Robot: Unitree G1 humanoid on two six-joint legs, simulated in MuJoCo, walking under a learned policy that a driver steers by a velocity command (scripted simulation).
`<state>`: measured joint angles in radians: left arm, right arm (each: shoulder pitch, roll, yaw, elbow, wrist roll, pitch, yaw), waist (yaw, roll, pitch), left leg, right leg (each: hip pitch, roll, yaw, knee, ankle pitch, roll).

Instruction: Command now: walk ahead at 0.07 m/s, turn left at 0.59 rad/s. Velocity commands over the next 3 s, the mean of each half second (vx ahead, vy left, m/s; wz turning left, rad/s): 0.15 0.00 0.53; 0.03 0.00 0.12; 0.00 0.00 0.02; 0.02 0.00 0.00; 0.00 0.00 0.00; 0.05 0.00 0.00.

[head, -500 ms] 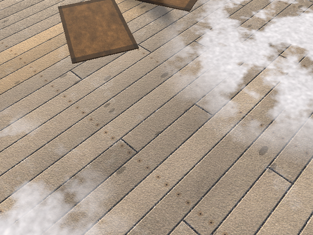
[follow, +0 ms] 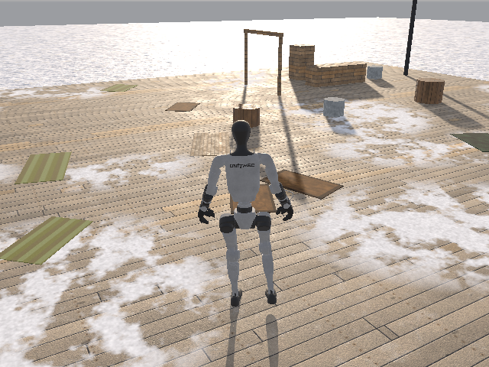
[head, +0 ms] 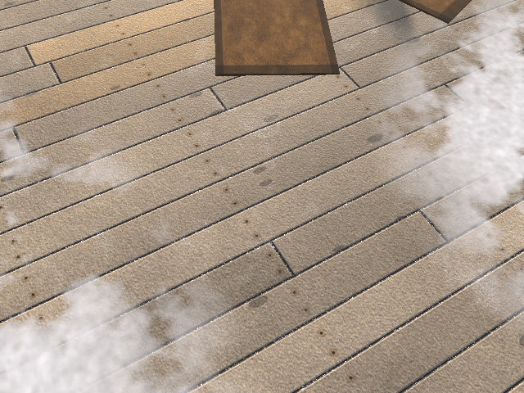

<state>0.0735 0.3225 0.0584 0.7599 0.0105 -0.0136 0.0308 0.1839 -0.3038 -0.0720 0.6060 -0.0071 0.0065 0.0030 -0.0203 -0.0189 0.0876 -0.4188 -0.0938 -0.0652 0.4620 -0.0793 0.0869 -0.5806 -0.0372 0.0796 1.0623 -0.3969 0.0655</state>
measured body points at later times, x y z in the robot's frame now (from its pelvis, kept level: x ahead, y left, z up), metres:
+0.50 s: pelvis +0.09 -0.04 +0.01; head +0.12 -0.05 +0.46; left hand +0.11 +0.26 -0.09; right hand +0.33 -0.26 -0.09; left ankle +0.09 +0.11 -0.68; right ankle +0.10 -0.17 -0.73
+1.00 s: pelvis +0.13 +0.01 +0.00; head +0.13 +0.02 +0.45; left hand +0.14 +0.30 -0.12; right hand +0.36 -0.17 -0.09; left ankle +0.10 +0.11 -0.73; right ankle +0.13 -0.16 -0.73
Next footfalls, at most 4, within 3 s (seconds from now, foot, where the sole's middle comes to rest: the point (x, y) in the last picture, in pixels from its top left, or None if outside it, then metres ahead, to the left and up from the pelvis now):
0.24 right None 0.17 -0.14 -0.77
0.62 left None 0.14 0.12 -0.77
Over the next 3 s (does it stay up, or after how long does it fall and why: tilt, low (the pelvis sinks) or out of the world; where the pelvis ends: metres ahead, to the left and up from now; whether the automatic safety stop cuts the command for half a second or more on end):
stays up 0.14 -0.01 0.00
